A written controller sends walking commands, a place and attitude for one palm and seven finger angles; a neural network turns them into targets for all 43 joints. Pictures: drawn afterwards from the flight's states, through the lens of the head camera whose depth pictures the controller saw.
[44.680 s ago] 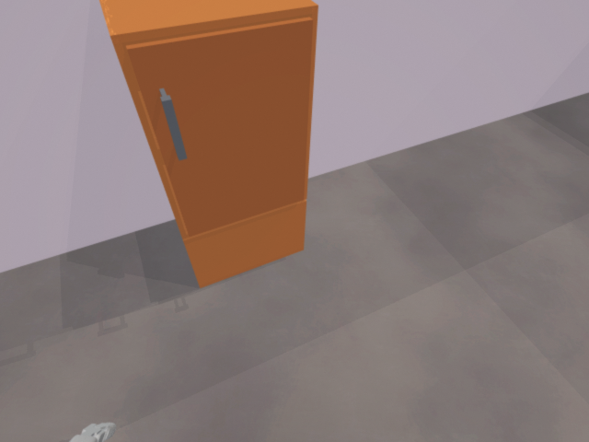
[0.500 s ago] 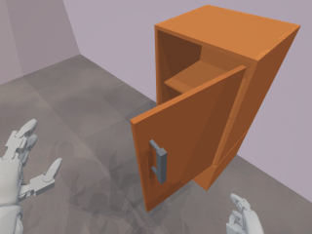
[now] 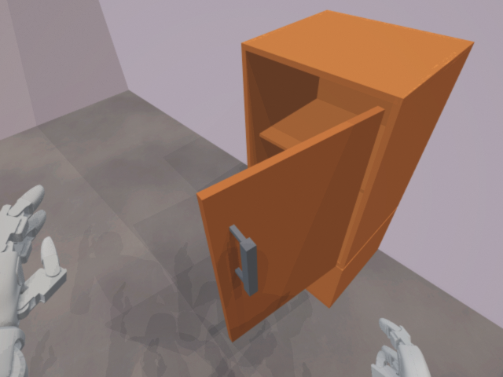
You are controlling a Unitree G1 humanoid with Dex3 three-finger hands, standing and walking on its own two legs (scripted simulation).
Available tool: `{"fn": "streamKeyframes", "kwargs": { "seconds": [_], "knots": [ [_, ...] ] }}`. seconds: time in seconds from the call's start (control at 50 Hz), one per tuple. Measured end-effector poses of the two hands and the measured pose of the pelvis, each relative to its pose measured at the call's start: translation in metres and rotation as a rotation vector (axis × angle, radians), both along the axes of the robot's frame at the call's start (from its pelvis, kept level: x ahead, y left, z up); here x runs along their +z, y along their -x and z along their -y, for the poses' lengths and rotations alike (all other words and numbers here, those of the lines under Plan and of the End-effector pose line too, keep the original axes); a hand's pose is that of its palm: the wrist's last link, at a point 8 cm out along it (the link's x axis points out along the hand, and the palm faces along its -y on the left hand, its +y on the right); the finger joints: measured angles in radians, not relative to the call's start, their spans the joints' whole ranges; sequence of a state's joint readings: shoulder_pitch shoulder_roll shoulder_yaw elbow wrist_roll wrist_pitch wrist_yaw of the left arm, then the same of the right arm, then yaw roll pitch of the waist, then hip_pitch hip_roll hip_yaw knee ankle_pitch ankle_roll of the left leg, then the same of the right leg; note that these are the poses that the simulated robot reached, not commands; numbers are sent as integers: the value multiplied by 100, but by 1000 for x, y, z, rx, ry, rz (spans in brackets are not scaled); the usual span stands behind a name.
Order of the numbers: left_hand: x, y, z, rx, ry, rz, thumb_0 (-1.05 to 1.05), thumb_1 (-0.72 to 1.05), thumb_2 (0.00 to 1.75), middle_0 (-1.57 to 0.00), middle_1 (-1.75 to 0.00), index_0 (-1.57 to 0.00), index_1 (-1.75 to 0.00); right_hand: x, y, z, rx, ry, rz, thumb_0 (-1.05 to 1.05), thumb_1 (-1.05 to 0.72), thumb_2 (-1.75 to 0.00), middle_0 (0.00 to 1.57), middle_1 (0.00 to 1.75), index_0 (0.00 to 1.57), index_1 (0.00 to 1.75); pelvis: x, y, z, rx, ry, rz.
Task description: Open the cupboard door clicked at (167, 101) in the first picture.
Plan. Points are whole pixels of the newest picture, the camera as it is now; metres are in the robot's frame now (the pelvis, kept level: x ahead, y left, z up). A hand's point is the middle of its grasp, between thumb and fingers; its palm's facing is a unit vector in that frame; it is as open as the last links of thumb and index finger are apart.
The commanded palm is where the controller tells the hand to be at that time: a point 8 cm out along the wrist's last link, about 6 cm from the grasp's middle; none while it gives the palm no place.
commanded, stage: step back with the hand held close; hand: left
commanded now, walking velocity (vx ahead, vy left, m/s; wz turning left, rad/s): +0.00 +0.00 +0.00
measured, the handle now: (243, 261) +0.32 +0.06 -0.01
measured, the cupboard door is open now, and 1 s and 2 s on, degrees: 80 80 80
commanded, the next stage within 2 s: stop stepping back and stand still in 1.20 s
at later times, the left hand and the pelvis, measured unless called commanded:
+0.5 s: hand (46, 289) +0.17 +0.27 +0.15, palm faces +0.31 -0.79 -0.52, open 7.4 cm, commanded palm +0.10 +0.31 +0.17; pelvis -0.04 +0.02 +0.00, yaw -2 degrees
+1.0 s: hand out of the picture +0.05 +0.30 +0.15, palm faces +0.51 -0.75 -0.43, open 7.4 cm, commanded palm -0.01 +0.34 +0.17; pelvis -0.13 +0.03 -0.02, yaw +4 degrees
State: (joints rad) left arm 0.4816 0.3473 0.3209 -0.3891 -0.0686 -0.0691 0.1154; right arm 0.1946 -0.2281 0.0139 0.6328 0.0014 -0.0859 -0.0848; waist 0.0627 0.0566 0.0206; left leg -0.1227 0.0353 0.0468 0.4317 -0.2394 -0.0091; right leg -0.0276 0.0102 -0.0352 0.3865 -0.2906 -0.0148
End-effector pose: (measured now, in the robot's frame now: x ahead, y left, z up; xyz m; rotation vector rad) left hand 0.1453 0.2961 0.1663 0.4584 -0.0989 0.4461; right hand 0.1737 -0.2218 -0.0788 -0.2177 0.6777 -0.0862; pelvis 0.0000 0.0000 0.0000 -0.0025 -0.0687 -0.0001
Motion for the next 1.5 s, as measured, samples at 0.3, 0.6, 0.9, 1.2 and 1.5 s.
{"fn": "streamKeyframes", "kwargs": {
  "seconds": [0.3,0.6,0.9,1.2,1.5],
  "knots": [
    [9,-5,0,-79,-99,-25,1,89,90,-21,-30,-21,-30,1,16,11,-78,11,-36,1,-90,-90,20,29,20,30,1,16,-6,-19,9,-61],
    [6,36,-20,-125,-127,2,1,89,90,-21,-30,-21,-30,4,77,-1,-128,57,-74,1,-91,-90,20,29,20,30,-5,62,-25,-24,21,-64],
    [8,125,-37,-3,-181,99,1,89,90,-21,-30,-21,-30,-16,120,-27,8,41,-60,1,-90,-90,20,30,20,30,-20,116,-26,73,32,-43],
    [17,154,-49,-44,-136,178,1,89,90,-21,-30,-21,-30,6,165,-43,1,51,-38,1,-90,-90,20,30,20,30,-8,166,-34,27,71,-99],
    [18,194,21,-247,-195,74,1,88,90,-21,-30,-21,-30,-12,263,15,-105,12,-98,1,-90,-90,20,30,20,30,-13,231,2,-79,-10,-121]
  ]
}}
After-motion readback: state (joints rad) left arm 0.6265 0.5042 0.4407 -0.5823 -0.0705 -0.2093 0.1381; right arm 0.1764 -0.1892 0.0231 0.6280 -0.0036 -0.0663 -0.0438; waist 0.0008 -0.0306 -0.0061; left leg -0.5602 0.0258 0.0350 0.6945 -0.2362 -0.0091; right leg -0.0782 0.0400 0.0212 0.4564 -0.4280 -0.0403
